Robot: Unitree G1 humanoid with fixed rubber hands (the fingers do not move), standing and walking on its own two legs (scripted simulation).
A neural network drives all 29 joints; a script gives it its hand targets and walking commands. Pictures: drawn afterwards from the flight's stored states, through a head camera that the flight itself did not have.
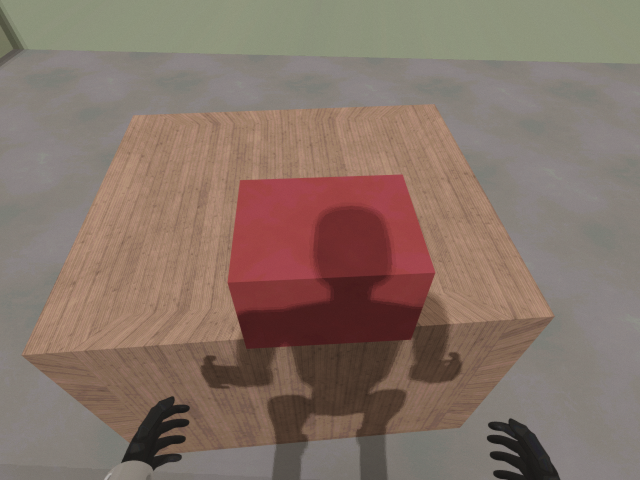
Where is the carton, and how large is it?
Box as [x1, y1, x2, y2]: [228, 174, 434, 348]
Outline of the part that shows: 402,174 240,180 228,274 228,285 246,348 410,339 431,283 434,270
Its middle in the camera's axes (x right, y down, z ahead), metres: +0.01 +0.04 +0.67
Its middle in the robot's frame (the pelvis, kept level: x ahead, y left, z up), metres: +0.48 +0.01 -0.05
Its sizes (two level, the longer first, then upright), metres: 0.282 0.216 0.189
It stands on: a pedestal, 0.64 m high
